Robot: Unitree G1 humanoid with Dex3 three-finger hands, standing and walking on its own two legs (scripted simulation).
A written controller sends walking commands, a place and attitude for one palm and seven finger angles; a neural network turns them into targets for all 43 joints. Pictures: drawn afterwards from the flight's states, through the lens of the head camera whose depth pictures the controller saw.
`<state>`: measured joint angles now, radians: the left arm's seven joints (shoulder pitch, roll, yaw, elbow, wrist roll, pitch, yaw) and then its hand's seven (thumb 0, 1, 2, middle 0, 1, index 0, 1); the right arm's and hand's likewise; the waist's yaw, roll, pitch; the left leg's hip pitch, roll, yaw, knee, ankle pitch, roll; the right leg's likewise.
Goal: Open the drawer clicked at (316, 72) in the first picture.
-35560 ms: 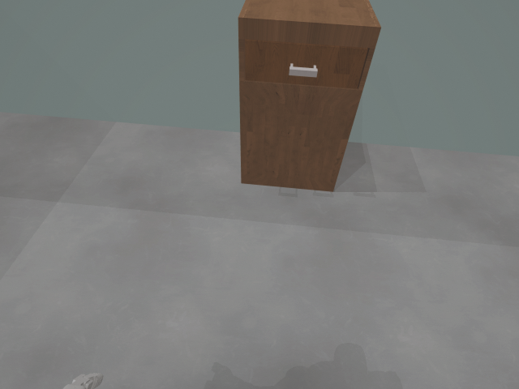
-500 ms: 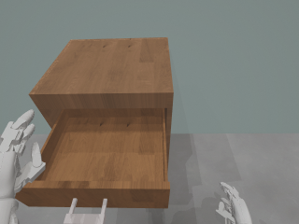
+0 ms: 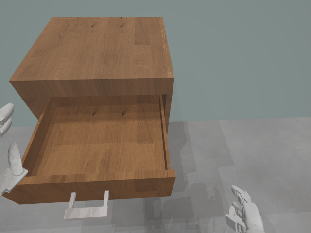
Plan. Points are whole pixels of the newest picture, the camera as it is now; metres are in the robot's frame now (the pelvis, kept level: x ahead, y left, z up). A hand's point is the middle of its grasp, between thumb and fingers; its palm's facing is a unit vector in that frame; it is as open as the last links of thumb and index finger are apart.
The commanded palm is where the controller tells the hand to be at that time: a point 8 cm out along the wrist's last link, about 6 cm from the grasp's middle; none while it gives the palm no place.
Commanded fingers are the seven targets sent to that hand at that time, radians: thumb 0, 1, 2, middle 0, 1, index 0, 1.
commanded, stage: step back with the hand held close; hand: left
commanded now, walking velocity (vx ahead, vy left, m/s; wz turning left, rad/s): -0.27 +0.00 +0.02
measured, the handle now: (88, 204) +0.20 +0.20 -0.07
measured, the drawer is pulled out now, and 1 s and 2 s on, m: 0.30 0.30 0.30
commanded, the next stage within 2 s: stop stepping back and stand still in 0.58 s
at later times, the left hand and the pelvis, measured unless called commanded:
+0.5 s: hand out of the picture +0.10 +0.20 +0.15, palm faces +0.31 -0.81 -0.51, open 7.4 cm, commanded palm +0.01 +0.25 +0.18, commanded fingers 0.00 0.90 0.90 -0.20 -0.30 -0.20 -0.30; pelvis -0.10 -0.04 +0.00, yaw +3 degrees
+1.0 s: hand out of the picture -0.05 +0.25 +0.17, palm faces +0.46 -0.81 -0.35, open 7.4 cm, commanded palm -0.10 +0.28 +0.18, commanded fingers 0.00 0.90 0.90 -0.20 -0.30 -0.20 -0.30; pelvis -0.22 -0.01 +0.01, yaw +3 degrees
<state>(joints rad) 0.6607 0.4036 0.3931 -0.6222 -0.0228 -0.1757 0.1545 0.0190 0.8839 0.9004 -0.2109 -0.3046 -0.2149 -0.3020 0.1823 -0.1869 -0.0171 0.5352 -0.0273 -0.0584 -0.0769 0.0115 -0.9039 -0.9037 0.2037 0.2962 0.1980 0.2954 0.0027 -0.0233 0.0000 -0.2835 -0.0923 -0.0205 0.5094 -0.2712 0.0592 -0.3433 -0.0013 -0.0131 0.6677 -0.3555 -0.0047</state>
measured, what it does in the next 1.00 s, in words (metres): walks backwards: right foot, then left foot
